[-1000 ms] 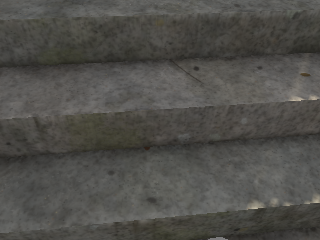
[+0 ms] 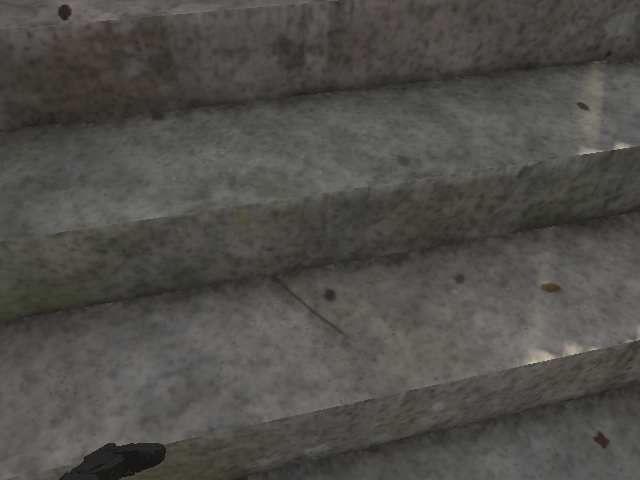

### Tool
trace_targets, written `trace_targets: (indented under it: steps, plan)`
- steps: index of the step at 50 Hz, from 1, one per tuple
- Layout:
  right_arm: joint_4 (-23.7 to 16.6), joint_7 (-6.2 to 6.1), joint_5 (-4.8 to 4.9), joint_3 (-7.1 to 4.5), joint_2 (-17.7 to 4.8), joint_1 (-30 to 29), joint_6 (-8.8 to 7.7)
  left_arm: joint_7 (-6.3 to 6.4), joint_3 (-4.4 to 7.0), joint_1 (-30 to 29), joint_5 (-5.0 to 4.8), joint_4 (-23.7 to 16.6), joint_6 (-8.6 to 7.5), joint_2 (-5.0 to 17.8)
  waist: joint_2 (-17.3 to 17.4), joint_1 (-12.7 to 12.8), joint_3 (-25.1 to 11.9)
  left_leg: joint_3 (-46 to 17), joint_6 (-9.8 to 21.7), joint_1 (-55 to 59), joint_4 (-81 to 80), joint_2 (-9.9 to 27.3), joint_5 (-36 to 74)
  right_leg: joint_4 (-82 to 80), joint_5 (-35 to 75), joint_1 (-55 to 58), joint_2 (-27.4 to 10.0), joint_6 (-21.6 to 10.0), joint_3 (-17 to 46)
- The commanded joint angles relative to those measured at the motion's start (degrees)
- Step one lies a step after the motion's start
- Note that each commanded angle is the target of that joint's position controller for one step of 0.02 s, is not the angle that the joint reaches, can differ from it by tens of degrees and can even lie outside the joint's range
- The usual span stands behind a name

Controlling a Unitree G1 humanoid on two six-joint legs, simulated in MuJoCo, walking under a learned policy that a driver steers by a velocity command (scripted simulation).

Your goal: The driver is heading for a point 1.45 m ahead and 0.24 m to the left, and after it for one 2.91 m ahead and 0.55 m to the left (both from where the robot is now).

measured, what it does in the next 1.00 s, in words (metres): climbs, turning left: right foot, then left foot 0.18 m higher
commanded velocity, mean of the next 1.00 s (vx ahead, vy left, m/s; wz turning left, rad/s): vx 0.24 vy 0.00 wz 0.43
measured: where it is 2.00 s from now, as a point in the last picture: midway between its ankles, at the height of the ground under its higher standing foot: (140, 327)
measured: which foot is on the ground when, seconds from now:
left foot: down 0.00-0.32, up 0.34-0.94, down 0.96-1.00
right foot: up 0.00-0.30, down 0.32-1.00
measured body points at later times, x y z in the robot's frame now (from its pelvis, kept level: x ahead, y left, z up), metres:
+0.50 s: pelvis +0.01 -0.05 +0.01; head +0.01 -0.05 +0.46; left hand +0.04 +0.21 -0.11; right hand +0.21 -0.26 -0.11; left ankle -0.06 +0.10 -0.51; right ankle +0.02 -0.13 -0.72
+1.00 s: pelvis +0.16 +0.12 +0.04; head +0.18 +0.12 +0.49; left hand -0.03 +0.20 -0.10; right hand +0.50 +0.14 +0.00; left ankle +0.21 +0.26 -0.54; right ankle +0.04 -0.13 -0.69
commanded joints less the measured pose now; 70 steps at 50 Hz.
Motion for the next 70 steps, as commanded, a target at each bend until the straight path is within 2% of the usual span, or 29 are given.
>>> trace_targets:
  steps: [1, 5, 9, 11, 15, 16, 18, 19, 22, 24, 26, 27, 33, 40, 43, 44, 47, 48, 49, 50, 51, 52, 53, 56, 57, 59, 62, 66, 70]
  plan:
    - [-3.9, -0.40, -0.25, -3.63, -10.9, 5.0, -1.07, 1.24, 2.01, -8.6, 1.07, -8.4, -0.62, 3.9, 13.2, -2.8, -5.5, -28.6, 18.1, 16.5, -17.8, 16.8, 30.0, 20.7, -12.5, -15.1, 2.5, 4.5, 4.0]
    - [-9.0, -0.37, -0.98, -2.47, -6.2, -4.8, 1.01, 1.76, 1.67, -4.4, 1.23, -8.8, -1.02, 5.7, 1.0, 0.3, -4.7, -20.9, 15.9, 12.5, -13.7, 12.6, 32.2, 44.2, -8.4, -22.9, 2.0, 5.2, 9.5]
    - [-11.9, -1.97, -0.94, -2.15, -7.8, 0.0, 2.30, 1.62, -0.57, -5.1, 2.58, -10.7, -1.56, 2.4, 6.8, -1.6, -6.5, -23.9, 14.7, 19.9, -15.0, 10.3, 23.5, 24.0, -12.7, -29.1, 2.1, 8.7, 8.5]
    - [-16.0, -1.79, -0.66, -2.84, -10.8, -12.6, 1.01, -0.30, -0.10, 3.3, 1.70, -8.5, -0.96, 3.8, 6.4, 4.8, -6.0, -15.7, 9.5, -1.5, -15.7, 5.8, 26.6, 19.4, -4.1, -3.9, 1.1, 8.6, 3.3]
    - [-12.5, -0.72, -0.38, -3.06, -10.6, -9.4, 2.67, -2.32, -0.58, 7.3, 0.27, -7.8, -1.57, 2.2, 5.6, 4.5, -5.2, -23.5, 11.4, 0.1, -13.2, 7.1, 11.2, -11.5, 9.8, 8.2, 1.4, 5.7, 3.6]
    - [-10.4, -0.09, -0.24, -3.09, -9.2, -4.2, 3.11, -1.47, 0.07, 8.4, 1.34, -7.4, -1.95, 4.0, 3.6, 3.5, -6.6, -23.7, 10.0, -2.3, -9.1, 5.3, -1.9, -12.7, 10.5, 14.4, -1.9, 3.5, 5.8]
    - [-12.6, 0.55, -2.19, -1.99, -4.9, -1.5, 2.51, 0.48, 3.81, 12.6, 4.06, -7.0, -2.23, 15.2, -15.1, 4.3, -6.9, -9.8, -2.0, -33.2, 27.9, -7.5, -14.3, -24.1, 2.4, 29.5, -24.0, -23.1, 46.7]
    - [-9.8, 0.96, -2.02, -2.24, -8.0, -2.7, 1.95, 0.65, 3.26, 9.9, 4.39, -6.0, -2.39, 13.0, -6.6, 4.2, -3.5, -12.6, -2.4, -39.7, 49.8, -3.8, -4.6, -29.1, -20.0, 22.9, -26.6, -23.6, 53.2]
    - [-4.9, -0.01, -0.68, -2.61, -8.1, -0.6, 2.89, -1.61, -2.08, 2.1, 2.04, -4.6, -1.45, 0.6, -2.5, 0.3, 0.0, -8.4, 0.8, -39.2, 68.5, -2.0, 11.3, -27.0, -20.6, 7.6, -16.1, -12.0, 27.0]
    - [-4.3, 1.02, -0.40, -1.97, -6.5, -3.8, 3.08, -0.84, -2.49, 10.5, 2.12, -0.8, -0.95, 0.2, 1.6, 4.1, 0.2, -5.9, 0.7, -42.4, 61.0, -1.5, 10.8, -26.2, -17.0, 11.3, -13.1, -10.5, 18.1]
    - [-2.2, 1.75, -0.24, -1.41, -5.4, -7.5, 2.28, -1.24, -1.87, 18.9, 3.34, 3.0, -1.11, 2.4, -4.0, 7.9, 0.5, -5.3, 1.8, -47.8, 59.7, -1.4, 12.9, -26.7, -14.4, 17.6, -14.1, -11.4, 16.7]
    - [0.2, 2.76, -1.12, -1.01, -5.2, -5.2, 2.07, -1.92, -1.91, 21.8, 3.84, 5.2, -1.22, 2.5, -9.6, 7.7, 0.0, -2.6, 3.4, -48.3, 71.4, -1.4, 14.8, -26.5, -11.1, 17.1, -14.2, -12.9, 16.1]
    - [-0.6, 2.76, -0.49, 2.81, 0.7, -12.7, 2.33, -4.48, -4.85, 32.8, 6.28, 17.2, -0.59, -3.5, -3.7, 8.4, 3.8, -6.6, 14.5, -73.6, 85.6, 2.4, 15.8, -29.2, -2.6, 29.0, -21.0, -15.5, 15.3]
    - [-7.6, 2.53, -0.49, 5.29, 1.5, -24.8, 7.08, -5.70, -6.58, 33.9, 10.10, 24.4, -1.99, -7.1, 0.2, 5.8, 6.3, 1.6, 17.1, -73.9, 70.7, 11.8, 18.0, -39.1, 2.1, 23.2, -19.7, -11.9, 3.2]
    - [-13.7, 4.66, -1.01, 6.65, 2.9, -40.8, 10.25, -7.45, -6.96, 35.5, 5.46, 25.0, -1.52, -6.7, -4.2, 6.5, 4.9, 10.8, 14.6, -42.4, 54.4, 12.1, 3.8, -47.1, 8.6, 0.5, -17.3, -12.1, -2.4]
    - [-12.5, 5.74, -1.83, 6.19, 3.3, -39.6, 10.25, -7.53, -6.41, 34.6, 2.81, 24.1, -2.34, -4.0, -7.6, 5.3, 4.3, 16.1, 12.4, -34.8, 50.1, 10.0, 0.8, -46.8, 18.1, 0.9, -17.2, -13.9, -4.5]
    - [-6.9, 7.20, -1.83, 4.97, 2.4, -25.0, 7.95, -7.21, -3.72, 33.9, 0.92, 23.9, -4.14, 6.3, -12.5, -1.5, -1.6, 17.9, 10.8, -25.1, 33.1, 0.9, -8.2, -32.8, 68.6, 24.0, -19.0, -12.5, -6.6]
    - [-6.0, 6.22, -1.36, 4.56, 1.5, -21.8, 6.52, -6.94, -3.02, 33.7, 1.15, 23.9, -4.55, 6.3, -14.3, -2.2, -5.5, 15.3, 11.6, -15.3, 26.8, -0.1, -7.2, -26.6, 81.8, 25.9, -18.6, -10.5, -6.5]
    - [-0.6, 0.93, 0.12, 2.54, 1.6, 0.3, 3.97, -1.81, -0.15, 37.4, -2.96, 22.8, -5.03, 7.9, -12.6, -6.9, -13.4, 7.0, 10.8, 6.8, 23.5, 1.6, -12.5, -5.4, 85.9, 22.2, -15.8, -6.9, -5.1]
    - [2.3, -1.92, 0.57, 0.68, -4.0, 8.0, 3.10, -1.22, -0.08, 35.9, -4.96, 19.7, -5.56, 4.3, -0.4, -8.8, -19.5, -18.1, 12.7, 23.9, 11.5, 14.6, -16.1, 15.6, 67.9, -0.6, -9.5, -3.7, -3.2]
    - [5.7, 1.85, -3.92, 0.78, -10.3, 13.5, 5.30, -7.84, -1.77, 27.9, 3.65, 20.0, -3.13, -4.0, 12.9, -10.7, -25.2, -43.4, 12.0, 23.5, -15.4, 19.2, -15.6, 35.5, 26.1, -15.8, -2.2, -5.0, 16.4]
    - [9.8, 2.29, -4.29, -1.69, -13.5, 18.0, 3.65, -9.33, 0.32, 27.1, 1.37, 19.7, -3.49, -5.5, 11.5, -8.0, -11.9, -42.1, 2.7, 17.1, -17.3, 18.6, -17.3, 50.6, 30.8, -23.8, 1.8, -6.4, 27.5]
    - [11.0, 2.63, -1.98, -2.70, -14.7, 12.7, 2.49, -9.14, 0.91, 25.4, 0.23, 20.5, -4.17, -5.2, 15.5, -4.7, -3.9, -30.5, 4.5, 7.5, -13.6, 19.1, -10.9, 63.9, 29.4, -29.2, 1.4, -6.4, 25.8]
    - [12.3, 3.73, -1.39, 1.47, -0.5, -7.4, 1.45, -6.76, -1.20, 18.8, -1.09, 18.5, -3.61, -8.6, 1.2, 7.3, -2.3, -15.8, 3.8, -5.1, -12.1, 19.3, 3.1, 80.1, 30.4, -36.0, -1.3, -12.6, 23.8]
    - [12.4, 4.79, -3.43, 3.07, 3.1, -7.6, 1.40, -6.00, -0.40, 20.0, -1.45, 18.4, -2.04, -6.5, -2.3, 9.7, -2.6, -12.5, 1.2, -7.2, -13.6, 20.7, 8.8, 78.6, 34.3, -36.6, -2.7, -13.3, 23.2]
    - [11.2, 4.12, -3.00, 3.01, 3.7, -9.2, 0.35, -6.31, -0.20, 19.0, -2.46, 18.6, -0.86, -5.3, -0.8, 12.2, -2.0, 1.3, -1.4, -9.0, -15.1, 17.4, 18.9, 75.8, 33.3, -36.2, -4.7, -12.7, 19.4]
    - [13.5, 2.31, -4.27, 3.61, 4.3, -3.9, -0.58, -8.64, -1.02, 12.8, -1.44, 17.1, 0.35, -5.1, 5.0, 10.0, -0.9, 9.2, 4.5, -4.3, -20.1, 14.3, 15.8, 95.0, 24.8, -44.0, -2.6, -15.0, 12.8]
    - [21.7, 2.81, -6.22, 5.12, 4.5, 15.3, -0.50, -6.66, -2.95, -0.6, -1.04, 9.9, 1.19, -3.7, 3.1, 4.4, 1.9, 9.5, 5.5, 18.6, -21.8, 16.1, 17.1, 95.5, 20.7, -65.4, -1.6, -19.7, 14.1]
    - [21.3, 3.57, -7.79, 5.72, 3.3, 18.9, -0.35, -4.96, -3.07, -10.1, -0.89, 4.9, 3.12, -2.2, 2.2, 1.5, 1.3, 13.4, 8.9, 20.8, -28.8, 17.4, 21.4, 72.9, 21.8, -62.8, -5.4, -15.0, 6.2]
Velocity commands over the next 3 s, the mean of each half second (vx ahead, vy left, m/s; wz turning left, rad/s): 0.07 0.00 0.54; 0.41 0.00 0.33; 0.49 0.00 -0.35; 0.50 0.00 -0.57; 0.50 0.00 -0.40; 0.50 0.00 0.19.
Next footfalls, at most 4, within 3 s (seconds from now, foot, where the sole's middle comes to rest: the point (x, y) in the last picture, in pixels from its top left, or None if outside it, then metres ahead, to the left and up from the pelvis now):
0.32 right None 0.06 -0.13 -0.75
0.96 left None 0.25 0.29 -0.57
1.52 right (203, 365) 0.58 0.18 -0.39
2.06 left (59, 182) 0.81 0.42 -0.20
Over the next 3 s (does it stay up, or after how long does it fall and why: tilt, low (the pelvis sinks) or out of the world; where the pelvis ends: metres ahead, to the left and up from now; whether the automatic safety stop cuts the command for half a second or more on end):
stays up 1.10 0.04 0.71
